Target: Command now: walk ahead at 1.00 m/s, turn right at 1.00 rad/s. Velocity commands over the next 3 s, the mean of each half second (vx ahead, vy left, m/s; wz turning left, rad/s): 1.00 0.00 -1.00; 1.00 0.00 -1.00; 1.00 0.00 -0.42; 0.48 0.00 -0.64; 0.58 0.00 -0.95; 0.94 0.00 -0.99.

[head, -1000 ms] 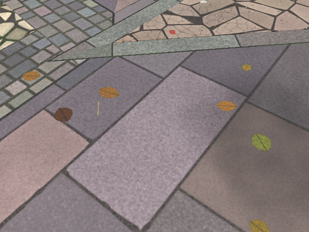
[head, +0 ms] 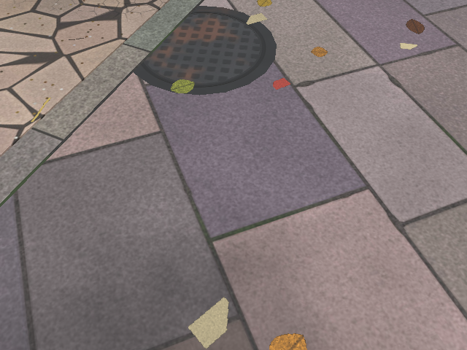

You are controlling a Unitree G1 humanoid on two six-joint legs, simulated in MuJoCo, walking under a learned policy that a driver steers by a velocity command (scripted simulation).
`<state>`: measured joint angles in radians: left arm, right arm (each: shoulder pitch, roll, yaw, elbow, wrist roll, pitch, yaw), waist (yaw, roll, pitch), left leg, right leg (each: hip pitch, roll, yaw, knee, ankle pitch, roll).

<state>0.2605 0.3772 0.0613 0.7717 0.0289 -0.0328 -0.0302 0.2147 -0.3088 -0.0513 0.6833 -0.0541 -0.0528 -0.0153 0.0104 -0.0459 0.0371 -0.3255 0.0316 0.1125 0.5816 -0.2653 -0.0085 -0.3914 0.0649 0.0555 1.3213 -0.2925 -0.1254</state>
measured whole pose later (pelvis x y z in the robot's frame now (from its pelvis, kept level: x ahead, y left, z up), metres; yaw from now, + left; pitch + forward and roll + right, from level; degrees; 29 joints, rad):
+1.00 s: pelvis +0.89 -0.28 +0.00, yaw -57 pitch +1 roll +3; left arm 0.00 0.36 0.04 0.62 0.03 0.00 -0.08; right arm 0.49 -0.32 -0.07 0.87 -0.03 -0.08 0.00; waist -0.07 -0.05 0.02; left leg 0.03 0.01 0.24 0.33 -0.36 -0.03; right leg -0.78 -0.04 -0.02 1.15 -0.11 -0.12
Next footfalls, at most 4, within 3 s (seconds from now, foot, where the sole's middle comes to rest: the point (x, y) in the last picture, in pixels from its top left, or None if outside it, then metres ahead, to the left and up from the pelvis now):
0.32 right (276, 348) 0.48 -0.09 -0.76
0.72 left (286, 209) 0.95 -0.15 -0.76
1.16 right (413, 192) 1.03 -0.60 -0.76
1.60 left None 1.36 -0.96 -0.76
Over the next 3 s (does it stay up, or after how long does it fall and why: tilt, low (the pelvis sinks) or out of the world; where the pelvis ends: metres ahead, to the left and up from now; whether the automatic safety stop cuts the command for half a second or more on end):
stays up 0.93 -1.45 0.00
